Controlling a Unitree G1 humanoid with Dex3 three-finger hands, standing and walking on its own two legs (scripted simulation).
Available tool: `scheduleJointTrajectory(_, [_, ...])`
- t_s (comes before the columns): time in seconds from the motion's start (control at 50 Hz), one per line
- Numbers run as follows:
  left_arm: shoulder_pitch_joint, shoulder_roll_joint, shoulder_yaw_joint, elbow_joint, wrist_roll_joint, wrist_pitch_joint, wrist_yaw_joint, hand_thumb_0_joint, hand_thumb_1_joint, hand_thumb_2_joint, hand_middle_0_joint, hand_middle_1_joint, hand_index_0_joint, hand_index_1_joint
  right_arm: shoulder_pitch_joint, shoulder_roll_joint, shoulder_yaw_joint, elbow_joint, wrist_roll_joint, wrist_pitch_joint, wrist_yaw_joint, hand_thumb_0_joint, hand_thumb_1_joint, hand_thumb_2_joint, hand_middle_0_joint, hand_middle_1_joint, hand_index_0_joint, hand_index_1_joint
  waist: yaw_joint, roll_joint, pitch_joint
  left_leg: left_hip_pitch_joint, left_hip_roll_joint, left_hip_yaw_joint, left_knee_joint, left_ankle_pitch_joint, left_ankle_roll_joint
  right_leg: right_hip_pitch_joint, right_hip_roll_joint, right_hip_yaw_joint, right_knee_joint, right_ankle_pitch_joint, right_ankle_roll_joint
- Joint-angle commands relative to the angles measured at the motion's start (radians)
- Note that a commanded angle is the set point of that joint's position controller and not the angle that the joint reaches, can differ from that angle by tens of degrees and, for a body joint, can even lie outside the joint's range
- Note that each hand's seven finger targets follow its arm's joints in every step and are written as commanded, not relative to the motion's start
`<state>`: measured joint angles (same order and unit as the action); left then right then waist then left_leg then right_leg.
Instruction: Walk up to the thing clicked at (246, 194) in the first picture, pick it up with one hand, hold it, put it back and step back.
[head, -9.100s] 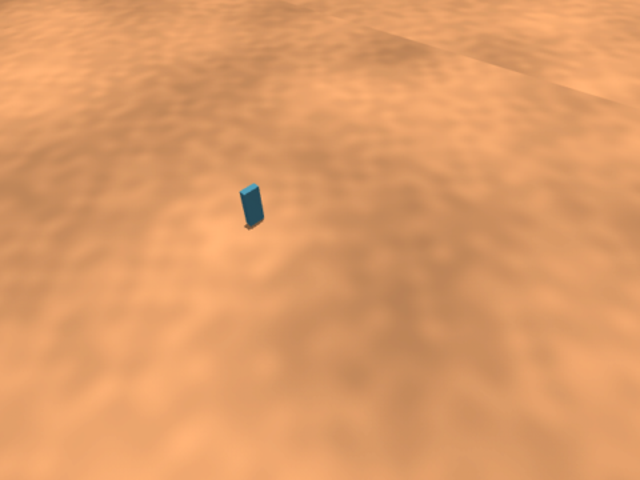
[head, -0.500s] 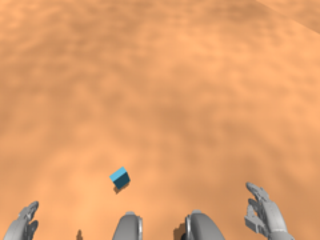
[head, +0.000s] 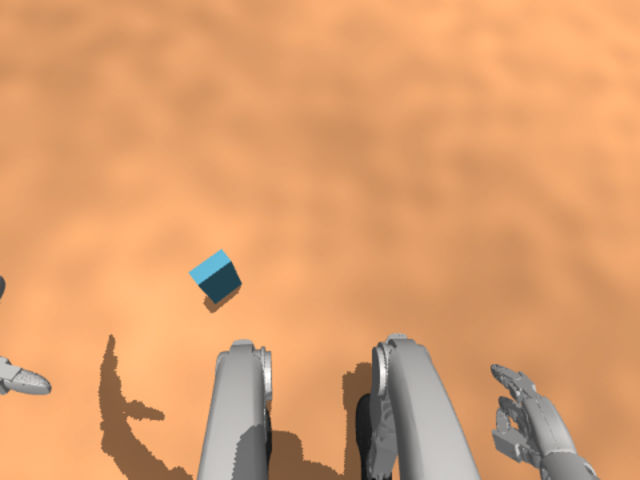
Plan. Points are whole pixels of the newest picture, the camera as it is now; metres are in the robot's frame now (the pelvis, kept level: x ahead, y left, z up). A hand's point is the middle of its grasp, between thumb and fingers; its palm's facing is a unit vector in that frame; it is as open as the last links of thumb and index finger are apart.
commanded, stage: go down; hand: left
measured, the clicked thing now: (218, 278) +0.45 +0.21 -0.43
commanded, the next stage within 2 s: approach in 1.48 s
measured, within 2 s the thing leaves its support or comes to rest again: neither
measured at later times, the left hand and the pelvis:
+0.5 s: hand (16, 304) +0.34 +0.40 -0.10, palm faces +0.17 -0.97 -0.14, open 17.4 cm; pelvis -0.02 +0.00 -0.08, yaw -2 degrees
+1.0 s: hand (18, 293) +0.35 +0.41 -0.12, palm faces +0.17 -0.98 -0.11, open 17.4 cm; pelvis -0.03 +0.01 -0.11, yaw -3 degrees
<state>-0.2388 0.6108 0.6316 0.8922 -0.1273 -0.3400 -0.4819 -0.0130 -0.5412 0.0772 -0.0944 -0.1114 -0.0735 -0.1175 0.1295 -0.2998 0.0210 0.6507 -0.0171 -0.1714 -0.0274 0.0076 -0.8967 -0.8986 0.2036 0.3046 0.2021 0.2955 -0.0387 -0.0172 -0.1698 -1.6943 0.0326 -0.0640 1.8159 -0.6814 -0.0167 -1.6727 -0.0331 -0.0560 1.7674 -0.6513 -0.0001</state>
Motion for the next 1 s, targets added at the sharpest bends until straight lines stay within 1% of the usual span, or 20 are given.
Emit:
scheduleJointTrajectory(0.0, [-0.179, 0.410, 0.116, -0.114, -0.036, -0.087, -0.043, 0.000, -0.497, 0.070, -0.077, -0.100, -0.068, -0.104, 0.067, -0.216, -0.074, -0.087, 0.003, -0.043, -0.020, 0.000, -0.895, -0.898, 0.200, 0.300, 0.200, 0.300, 0.024, 0.140, -0.502, 0.275, -0.018, 0.008, -0.199, 0.163, 0.040, 0.238, 0.026, 0.036, -0.165, 0.118, -0.035])
scheduleJointTrajectory(0.02, [-0.200, 0.440, 0.132, -0.123, -0.031, -0.092, -0.048, 0.000, -0.506, 0.065, -0.082, -0.098, -0.072, -0.103, 0.074, -0.219, -0.074, -0.084, 0.000, -0.043, -0.023, 0.000, -0.897, -0.898, 0.200, 0.300, 0.200, 0.300, 0.027, 0.137, -0.529, 0.263, -0.019, 0.013, -0.185, 0.163, 0.041, 0.246, 0.025, 0.040, -0.164, 0.116, -0.033])
scheduleJointTrajectory(0.04, [-0.213, 0.449, 0.129, -0.111, -0.032, -0.093, -0.056, 0.000, -0.508, 0.061, -0.082, -0.092, -0.071, -0.097, 0.065, -0.218, -0.072, -0.086, 0.001, -0.043, -0.024, 0.000, -0.897, -0.898, 0.200, 0.300, 0.200, 0.300, 0.028, 0.137, -0.518, 0.237, -0.019, 0.016, -0.185, 0.113, 0.041, 0.237, 0.025, 0.045, -0.168, 0.075, -0.032])
scheduleJointTrajectory(0.08, [-0.217, 0.452, 0.142, -0.086, -0.043, -0.090, -0.077, 0.000, -0.493, 0.056, -0.078, -0.086, -0.070, -0.089, 0.071, -0.227, -0.066, -0.079, 0.001, -0.044, -0.023, 0.000, -0.895, -0.898, 0.200, 0.300, 0.200, 0.300, 0.028, 0.162, -0.519, 0.237, -0.014, 0.007, -0.178, 0.094, 0.037, 0.198, 0.027, 0.033, -0.136, 0.068, -0.033])
scheduleJointTrajectory(0.1, [-0.237, 0.471, 0.146, -0.106, -0.042, -0.089, -0.084, 0.000, -0.513, 0.045, -0.081, -0.081, -0.072, -0.084, 0.075, -0.234, -0.065, -0.075, 0.002, -0.044, -0.024, 0.000, -0.901, -0.899, 0.200, 0.300, 0.200, 0.300, 0.034, 0.194, -0.546, 0.263, -0.013, 0.004, -0.170, 0.117, 0.033, 0.184, 0.028, 0.024, -0.114, 0.090, -0.036])
scheduleJointTrajectory(0.16, [-0.238, 0.519, 0.171, -0.080, -0.048, -0.081, -0.095, 0.000, -0.539, 0.036, -0.087, -0.075, -0.075, -0.080, 0.084, -0.238, -0.054, -0.068, 0.005, -0.043, -0.026, 0.000, -0.908, -0.901, 0.200, 0.300, 0.200, 0.300, 0.040, 0.167, -0.551, 0.206, -0.017, 0.010, -0.141, 0.135, 0.037, 0.185, 0.031, 0.015, -0.090, 0.101, -0.037])
scheduleJointTrajectory(0.24, [-0.268, 0.518, 0.169, -0.086, -0.056, -0.075, -0.119, 0.000, -0.542, 0.041, -0.080, -0.071, -0.069, -0.077, 0.081, -0.248, -0.048, -0.054, 0.005, -0.043, -0.027, 0.000, -0.910, -0.902, 0.200, 0.300, 0.200, 0.300, 0.031, 0.216, -0.545, 0.234, -0.009, -0.004, -0.114, 0.160, 0.034, 0.108, 0.034, -0.006, -0.037, 0.126, -0.042])
scheduleJointTrajectory(0.26, [-0.262, 0.523, 0.174, -0.063, -0.056, -0.072, -0.121, 0.000, -0.508, 0.042, -0.076, -0.063, -0.066, -0.067, 0.078, -0.251, -0.047, -0.054, 0.006, -0.041, -0.028, 0.000, -0.905, -0.901, 0.200, 0.300, 0.200, 0.300, 0.031, 0.215, -0.514, 0.218, -0.007, -0.015, -0.122, 0.140, 0.033, 0.082, 0.034, -0.015, -0.021, 0.114, -0.043])
scheduleJointTrajectory(0.28, [-0.274, 0.548, 0.191, -0.082, -0.058, -0.072, -0.122, 0.000, -0.517, 0.043, -0.079, -0.067, -0.067, -0.074, 0.084, -0.256, -0.047, -0.054, 0.007, -0.043, -0.026, 0.000, -0.909, -0.902, 0.200, 0.300, 0.200, 0.300, 0.036, 0.221, -0.539, 0.216, -0.009, -0.013, -0.105, 0.162, 0.033, 0.085, 0.033, -0.015, -0.009, 0.131, -0.044])
scheduleJointTrajectory(0.34, [-0.289, 0.540, 0.184, -0.055, -0.062, -0.073, -0.134, 0.000, -0.532, 0.046, -0.076, -0.065, -0.063, -0.072, 0.077, -0.260, -0.043, -0.051, 0.005, -0.041, -0.026, 0.000, -0.912, -0.903, 0.200, 0.300, 0.200, 0.300, 0.025, 0.233, -0.508, 0.196, -0.005, -0.023, -0.096, 0.129, 0.032, 0.039, 0.034, -0.022, 0.018, 0.108, -0.044])
scheduleJointTrajectory(0.38, [-0.324, 0.568, 0.193, -0.073, -0.065, -0.079, -0.140, 0.000, -0.546, 0.052, -0.076, -0.068, -0.061, -0.077, 0.079, -0.259, -0.042, -0.050, 0.004, -0.044, -0.026, 0.000, -0.912, -0.904, 0.200, 0.300, 0.200, 0.300, 0.024, 0.216, -0.518, 0.160, -0.006, -0.015, -0.077, 0.094, 0.036, 0.046, 0.034, -0.021, 0.021, 0.087, -0.041])
scheduleJointTrajectory(0.4, [-0.325, 0.575, 0.204, -0.063, -0.070, -0.080, -0.142, 0.000, -0.553, 0.051, -0.077, -0.070, -0.063, -0.079, 0.086, -0.259, -0.039, -0.046, 0.002, -0.044, -0.027, 0.000, -0.912, -0.903, 0.200, 0.300, 0.200, 0.300, 0.026, 0.211, -0.528, 0.154, -0.008, -0.006, -0.060, 0.115, 0.037, 0.055, 0.035, -0.017, 0.021, 0.100, -0.040])
scheduleJointTrajectory(0.52, [-0.379, 0.612, 0.207, -0.070, -0.072, -0.079, -0.163, 0.000, -0.527, 0.064, -0.072, -0.070, -0.058, -0.080, 0.088, -0.273, -0.035, -0.044, -0.002, -0.049, -0.027, 0.000, -0.908, -0.903, 0.200, 0.300, 0.200, 0.300, 0.019, 0.226, -0.522, 0.125, -0.006, -0.010, -0.038, 0.071, 0.039, 0.017, 0.036, -0.025, 0.052, 0.069, -0.039])
scheduleJointTrajectory(0.66, [-0.404, 0.631, 0.215, -0.076, -0.079, -0.074, -0.182, 0.000, -0.512, 0.071, -0.069, -0.070, -0.054, -0.080, 0.091, -0.279, -0.028, -0.038, -0.002, -0.048, -0.028, 0.000, -0.908, -0.903, 0.200, 0.300, 0.200, 0.300, 0.022, 0.252, -0.537, 0.129, -0.006, -0.022, -0.014, 0.086, 0.034, -0.039, 0.034, -0.034, 0.097, 0.082, -0.041])
scheduleJointTrajectory(0.72, [-0.395, 0.626, 0.221, -0.054, -0.084, -0.074, -0.190, 0.000, -0.529, 0.075, -0.067, -0.074, -0.053, -0.085, 0.093, -0.286, -0.025, -0.033, -0.002, -0.048, -0.027, 0.000, -0.911, -0.905, 0.200, 0.300, 0.200, 0.300, 0.020, 0.278, -0.538, 0.157, -0.005, -0.036, -0.001, 0.138, 0.029, -0.079, 0.031, -0.041, 0.133, 0.118, -0.046])
scheduleJointTrajectory(0.74, [-0.411, 0.648, 0.227, -0.069, -0.083, -0.075, -0.190, 0.000, -0.520, 0.072, -0.068, -0.070, -0.054, -0.080, 0.097, -0.285, -0.025, -0.034, -0.002, -0.047, -0.027, 0.000, -0.912, -0.905, 0.200, 0.300, 0.200, 0.300, 0.018, 0.271, -0.538, 0.141, -0.007, -0.030, 0.006, 0.124, 0.031, -0.071, 0.031, -0.038, 0.125, 0.105, -0.044])
scheduleJointTrajectory(0.84, [-0.396, 0.654, 0.246, -0.044, -0.090, -0.075, -0.201, 0.000, -0.537, 0.080, -0.069, -0.079, -0.053, -0.091, 0.109, -0.285, -0.019, -0.030, -0.007, -0.043, -0.025, 0.000, -0.913, -0.906, 0.200, 0.300, 0.200, 0.300, 0.019, 0.236, -0.562, 0.121, -0.013, -0.012, 0.049, 0.185, 0.036, -0.038, 0.031, -0.036, 0.134, 0.141, -0.041])
scheduleJointTrajectory(0.88, [-0.435, 0.666, 0.239, -0.049, -0.086, -0.074, -0.207, 0.000, -0.528, 0.080, -0.068, -0.081, -0.054, -0.092, 0.109, -0.289, -0.019, -0.026, -0.008, -0.042, -0.025, 0.000, -0.913, -0.905, 0.200, 0.300, 0.200, 0.300, 0.007, 0.259, -0.536, 0.105, -0.011, -0.015, 0.048, 0.149, 0.035, -0.065, 0.030, -0.038, 0.143, 0.116, -0.043])
scheduleJointTrajectory(0.92, [-0.414, 0.657, 0.241, -0.021, -0.085, -0.072, -0.206, 0.000, -0.536, 0.077, -0.069, -0.073, -0.052, -0.086, 0.100, -0.285, -0.015, -0.029, -0.009, -0.041, -0.024, 0.000, -0.911, -0.905, 0.200, 0.300, 0.200, 0.300, 0.011, 0.231, -0.529, 0.083, -0.013, -0.011, 0.058, 0.140, 0.037, -0.061, 0.031, -0.039, 0.143, 0.110, -0.041])
scheduleJointTrajectory(0.98, [-0.436, 0.684, 0.252, -0.034, -0.085, -0.077, -0.211, 0.000, -0.531, 0.075, -0.071, -0.078, -0.055, -0.090, 0.104, -0.293, -0.014, -0.033, -0.010, -0.038, -0.021, 0.000, -0.915, -0.906, 0.200, 0.300, 0.200, 0.300, 0.013, 0.248, -0.542, 0.090, -0.011, -0.015, 0.059, 0.141, 0.035, -0.071, 0.031, -0.040, 0.160, 0.112, -0.042])
